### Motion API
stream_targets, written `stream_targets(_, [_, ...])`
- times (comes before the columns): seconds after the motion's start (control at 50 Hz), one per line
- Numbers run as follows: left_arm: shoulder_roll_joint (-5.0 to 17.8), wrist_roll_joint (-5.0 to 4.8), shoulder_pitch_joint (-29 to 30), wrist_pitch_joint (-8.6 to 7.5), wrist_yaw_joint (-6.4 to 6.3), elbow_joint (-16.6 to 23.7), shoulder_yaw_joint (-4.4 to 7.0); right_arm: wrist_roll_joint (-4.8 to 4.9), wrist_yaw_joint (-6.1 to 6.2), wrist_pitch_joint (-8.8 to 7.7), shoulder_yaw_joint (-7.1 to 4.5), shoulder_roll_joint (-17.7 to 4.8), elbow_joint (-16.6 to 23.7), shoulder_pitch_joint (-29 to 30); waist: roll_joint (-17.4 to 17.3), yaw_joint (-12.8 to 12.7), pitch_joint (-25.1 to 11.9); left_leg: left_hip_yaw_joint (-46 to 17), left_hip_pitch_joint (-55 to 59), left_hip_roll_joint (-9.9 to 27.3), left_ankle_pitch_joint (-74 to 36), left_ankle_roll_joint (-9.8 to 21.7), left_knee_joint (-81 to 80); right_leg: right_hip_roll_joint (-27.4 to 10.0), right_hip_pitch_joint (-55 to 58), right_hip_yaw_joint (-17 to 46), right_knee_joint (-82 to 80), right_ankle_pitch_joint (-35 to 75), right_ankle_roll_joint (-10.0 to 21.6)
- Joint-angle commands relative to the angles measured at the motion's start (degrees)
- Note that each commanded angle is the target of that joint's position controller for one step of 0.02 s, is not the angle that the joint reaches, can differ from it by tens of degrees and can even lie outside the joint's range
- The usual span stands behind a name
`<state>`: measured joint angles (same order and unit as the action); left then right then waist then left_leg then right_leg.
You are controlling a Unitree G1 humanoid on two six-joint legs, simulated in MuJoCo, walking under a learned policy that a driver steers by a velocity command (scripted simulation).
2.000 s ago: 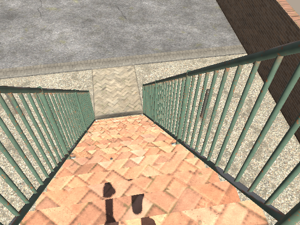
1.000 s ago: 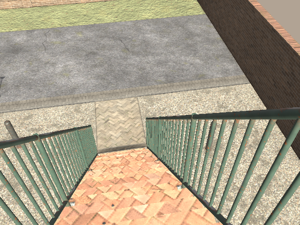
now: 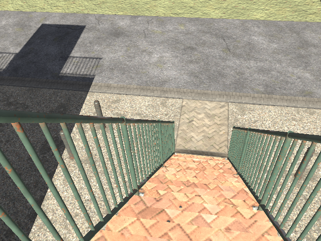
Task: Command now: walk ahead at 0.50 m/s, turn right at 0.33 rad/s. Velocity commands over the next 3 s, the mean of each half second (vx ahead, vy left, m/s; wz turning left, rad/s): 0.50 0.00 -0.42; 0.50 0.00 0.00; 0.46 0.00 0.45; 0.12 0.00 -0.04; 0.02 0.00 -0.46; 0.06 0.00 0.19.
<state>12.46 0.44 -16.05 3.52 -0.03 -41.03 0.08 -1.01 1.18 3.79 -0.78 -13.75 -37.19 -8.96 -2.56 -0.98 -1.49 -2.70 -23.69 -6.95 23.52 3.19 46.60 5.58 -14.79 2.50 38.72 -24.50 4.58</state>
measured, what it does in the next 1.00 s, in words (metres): steps on the spot: left foot, then right foot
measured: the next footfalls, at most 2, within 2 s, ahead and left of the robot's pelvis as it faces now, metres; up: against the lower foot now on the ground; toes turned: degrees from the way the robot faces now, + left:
left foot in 0.32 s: +0.02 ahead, +0.11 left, +0.00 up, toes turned -14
right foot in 0.70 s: -0.04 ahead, -0.11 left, +0.00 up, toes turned -14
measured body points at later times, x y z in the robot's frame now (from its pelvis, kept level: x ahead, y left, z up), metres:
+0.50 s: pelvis -0.02 +0.02 +0.01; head -0.02 +0.02 +0.46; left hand +0.21 +0.23 -0.08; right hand +0.00 -0.25 -0.10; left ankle -0.02 +0.11 -0.72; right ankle -0.06 -0.11 -0.64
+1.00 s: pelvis -0.04 -0.03 +0.02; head -0.04 -0.04 +0.47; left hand +0.11 +0.21 -0.09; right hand +0.03 -0.32 -0.10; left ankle -0.01 +0.11 -0.63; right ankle -0.08 -0.10 -0.72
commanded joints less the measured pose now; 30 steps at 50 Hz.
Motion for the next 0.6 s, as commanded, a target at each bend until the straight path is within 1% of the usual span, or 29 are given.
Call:
stream_targets(0.02, [10.5,-1.24,0.2,-1.93,0.37,4.8,3.27,-0.49,0.11,-2.25,-2.44,-7.5,5.4,5.3,7.2,0.8,2.1,-1.4,-14.5,4.1,3.9,-4.3,13.9,-20.6,5.5,31.0,-16.5,32.8,14.4])
stream_targets(0.04, [9.5,-1.1,1.6,-1.9,0.2,5.5,2.96,-0.48,-0.1,-2.36,-2.53,-7.2,5.2,5.9,4.8,1.3,1.7,-0.9,-12.3,4.5,2.0,-5.2,15.7,-18.2,3.1,27.0,-15.9,34.4,12.7])
stream_targets(0.06, [9.3,-1.02,2.4,-1.87,-0.28,5.9,2.9,-0.87,-0.4,-2.17,-2.4,-6.5,5.0,5.5,5.2,1.8,1.2,-0.2,-11.2,4.7,-0.2,-5.8,17.0,-15.9,2.2,23.5,-14.9,37.9,11.7])
stream_targets(0.08, [8.8,-0.71,2.9,-1.7,-0.53,6.5,2.79,-1.21,-0.4,-1.82,-2.14,-5.7,4.4,5.0,5.8,1.7,0.3,0.7,-9.5,4.5,-1.9,-6.2,18.0,-13.4,1.2,20.2,-13.7,41.7,10.9])
stream_targets(0.1, [8.6,-0.45,2.8,-1.49,-0.64,6.9,2.74,-1.44,-0.36,-1.48,-1.93,-5.1,4.3,4.7,6.3,1.6,-0.7,1.4,-8.2,4.2,-2.4,-6.6,18.6,-12.1,0.7,18.8,-12.9,44.4,10.6])
stream_targets(0.14, [8.6,0.06,2.5,-0.96,-0.64,7.6,2.8,-1.54,-0.2,-1.09,-1.46,-4.2,4.7,5.4,6.2,1.0,-1.7,1.9,-7.3,4.7,-1.6,-6.9,15.2,-10.3,1.5,17.5,-11.5,47.2,9.8])
stream_targets(0.18, [9.1,0.47,2.5,-0.33,-0.41,8.0,3.16,-1.25,-0.12,-1.08,-0.79,-3.2,5.0,6.1,7.3,-0.1,-2.6,2.5,-4.2,5.1,0.9,-6.9,8.8,-9.0,2.3,17.1,-10.8,47.7,9.0])
stream_targets(0.2, [9.5,0.55,2.7,-0.03,-0.25,8.2,3.34,-0.98,-0.07,-1.08,-0.62,-3.0,5.1,5.8,8.3,-0.4,-2.9,2.8,-1.7,4.8,1.9,-6.9,6.2,-8.7,1.9,17.6,-10.8,47.6,9.0])
stream_targets(0.22, [9.8,0.56,2.9,0.26,-0.14,8.4,3.52,-0.75,-0.13,-1.11,-0.65,-3.4,5.0,5.1,8.7,-0.7,-3.2,2.7,0.3,4.5,2.6,-6.9,3.9,-8.7,1.5,18.8,-10.9,46.2,9.1])
stream_targets(0.24, [10.0,0.42,3.5,0.6,0.05,8.6,3.63,-0.64,-0.3,-1.15,-0.7,-3.7,4.9,4.5,8.9,-0.6,-3.3,2.5,2.3,4.0,3.4,-6.7,1.3,-8.8,1.2,20.4,-10.9,45.0,9.2])
stream_targets(0.26, [10.2,0.08,4.3,0.89,0.16,8.9,3.71,-0.52,-0.48,-1.29,-0.78,-4.1,4.6,3.4,8.6,-0.1,-3.3,1.8,4.6,3.7,3.3,-6.3,-2.1,-8.8,0.8,22.2,-10.8,43.0,9.0])
stream_targets(0.28, [10.2,-0.45,5.8,1.14,0.12,9.3,3.74,-0.52,-0.64,-1.5,-0.85,-4.1,3.9,1.0,7.7,1.5,-3.3,1.2,8.0,3.7,1.5,-5.7,-7.3,-8.5,-0.1,23.6,-9.9,40.6,8.4])
stream_targets(0.3, [9.8,-1.18,8.2,1.3,-0.07,9.9,3.64,-0.82,-0.69,-1.73,-0.87,-3.7,2.6,-3.0,6.1,4.2,-3.4,1.0,13.8,3.8,-2.8,-4.5,-14.6,-7.6,-2.7,23.7,-7.4,37.8,7.1])
stream_targets(0.32, [8.2,-1.92,10.1,1.17,-0.4,10.8,3.31,-1.63,-0.46,-2.08,-1.09,-4.2,0.9,-8.1,2.0,6.3,-3.9,-2.0,22.5,6.7,-9.4,-2.8,-20.2,-5.1,-8.7,21.5,-0.4,31.9,4.6])
stream_targets(0.34, [5.3,-2.36,6.6,0.76,-0.31,12.1,2.82,-2.25,-0.24,-2.41,-2.21,-10.1,1.3,-7.5,-12.5,3.1,-2.9,-16.6,29.7,18.4,-25.7,2.2,-20.1,3.2,-22.1,11.9,11.7,9.9,0.7])
stream_targets(0.36, [8.3,-0.37,5.9,0.84,-0.88,11.8,3.59,-0.92,-0.97,-3.08,-3.4,-12.6,1.0,-7.3,-15.5,3.4,-1.5,-28.3,23.2,27.1,-29.3,8.6,-23.4,3.2,-26.5,9.0,17.9,-7.9,-0.6])
stream_targets(0.38, [10.5,0.43,6.6,0.25,-0.99,10.2,4.5,-0.05,-1.48,-4.05,-2.67,-9.4,1.7,-5.2,-7.0,2.4,-0.7,-27.3,18.7,27.5,-23.4,11.1,-25.2,0.7,-24.6,8.8,23.7,-4.6,-1.9])
stream_targets(0.4, [10.1,0.24,7.2,-0.13,-0.78,9.0,4.63,0.14,-1.69,-4.59,-1.85,-6.7,2.5,-2.5,-2.9,1.3,-0.2,-24.1,13.7,25.8,-19.3,11.0,-26.3,0.0,-21.2,7.8,25.9,-1.6,-2.7])
stream_targets(0.42, [9.2,0.14,7.0,-0.11,-0.56,8.3,4.57,0.16,-1.61,-4.94,-1.54,-6.0,2.6,-1.6,-2.1,0.4,0.7,-20.3,10.4,23.9,-19.4,10.2,-26.9,0.0,-19.2,6.8,28.0,1.4,-3.0])
stream_targets(0.44, [8.5,0.38,6.6,0.14,-0.26,7.9,4.46,0.19,-1.38,-5.4,-1.55,-6.5,2.4,-1.6,-2.9,0.0,0.9,-16.8,8.5,22.1,-21.2,9.9,-26.5,0.0,-18.2,6.2,29.5,3.6,-3.2])
stream_targets(0.46, [8.1,0.42,6.1,0.4,-0.2,7.0,4.41,0.13,-1.33,-5.58,-1.69,-6.8,2.1,-2.4,-3.0,0.2,1.0,-13.7,7.3,20.6,-24.9,9.5,-25.5,0.6,-17.3,5.4,30.7,4.7,-3.4])
stream_targets(0.48, [7.6,0.15,6.3,0.69,-0.37,6.8,4.36,0.03,-1.27,-5.67,-1.61,-6.8,1.7,-3.6,-3.1,0.3,0.7,-11.8,7.5,19.8,-29.1,9.4,-24.6,1.1,-17.0,5.1,31.2,4.9,-3.6])
stream_targets(0.5, [7.3,0.17,6.6,0.87,-0.5,6.6,4.2,0.06,-1.19,-5.74,-1.65,-7.0,1.4,-4.6,-2.8,0.4,0.2,-10.4,8.4,19.6,-31.6,9.5,-23.6,1.0,-17.2,4.9,30.5,5.2,-3.8])
stream_targets(0.52, [7.3,-0.19,7.8,1.1,-0.55,7.2,4.16,0.02,-1.2,-5.88,-1.44,-7.1,1.6,-5.6,-2.6,0.5,1.1,-8.9,10.4,18.9,-30.9,8.9,-23.3,-0.1,-19.0,4.9,24.0,4.7,-4.0])
stream_targets(0.54, [6.2,-0.13,9.0,1.16,-0.49,7.4,3.55,0.01,-1.21,-5.81,-1.55,-7.4,1.3,-6.0,-3.2,1.1,0.8,-7.0,11.0,18.3,-32.3,8.2,-22.6,-1.0,-17.1,3.4,18.3,4.4,-4.1])
stream_targets(0.56, [4.6,0.6,8.8,1.07,-0.49,7.1,2.65,-0.12,-1.13,-5.41,-1.85,-8.2,0.8,-6.1,-4.4,1.3,-1.4,-5.2,9.6,18.2,-37.4,8.2,-21.5,-1.4,-11.6,0.8,17.5,3.2,-4.0])
stream_targets(0.58, [4.2,0.84,8.5,1.02,-0.49,7.1,2.21,-0.37,-1.13,-4.92,-1.95,-8.8,0.7,-6.8,-5.3,1.5,-2.5,-4.0,8.7,18.0,-39.5,8.4,-21.2,-1.8,-8.2,-1.4,15.1,-0.1,-3.9])
stream_targets(0.6, [4.3,0.72,9.7,1.22,-0.66,7.8,1.95,-0.43,-1.21,-4.61,-1.94,-9.2,0.9,-7.0,-6.3,2.0,-1.9,-4.0,7.4,18.2,-38.5,8.0,-22.1,-2.5,-6.2,-2.7,12.8,-3.1,-4.1])
Over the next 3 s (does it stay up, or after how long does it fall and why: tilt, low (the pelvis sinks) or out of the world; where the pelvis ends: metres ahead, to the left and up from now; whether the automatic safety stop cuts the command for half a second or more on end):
stays up -0.10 -0.02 0.01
